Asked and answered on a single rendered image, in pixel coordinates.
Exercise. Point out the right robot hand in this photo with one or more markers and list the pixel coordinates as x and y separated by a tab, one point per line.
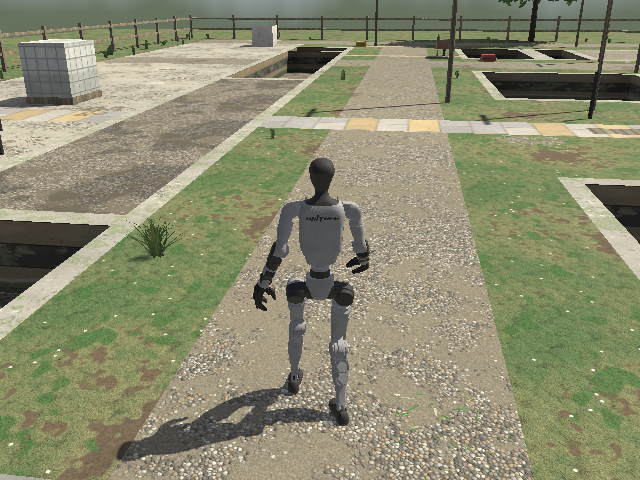
353	262

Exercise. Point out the left robot hand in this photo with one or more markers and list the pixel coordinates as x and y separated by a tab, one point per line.
258	296

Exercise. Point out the robot right forearm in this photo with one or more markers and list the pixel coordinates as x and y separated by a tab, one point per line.
363	258

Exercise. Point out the left robot foot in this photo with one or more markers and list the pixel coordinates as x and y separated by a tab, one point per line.
293	385

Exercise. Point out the left robot upper arm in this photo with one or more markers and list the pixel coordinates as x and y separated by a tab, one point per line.
288	212

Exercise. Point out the right robot upper arm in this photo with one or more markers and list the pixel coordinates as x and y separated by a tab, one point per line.
353	212

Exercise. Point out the robot left forearm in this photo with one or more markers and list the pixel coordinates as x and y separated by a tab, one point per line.
269	269

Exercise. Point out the robot left shin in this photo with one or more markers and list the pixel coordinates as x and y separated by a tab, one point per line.
294	350

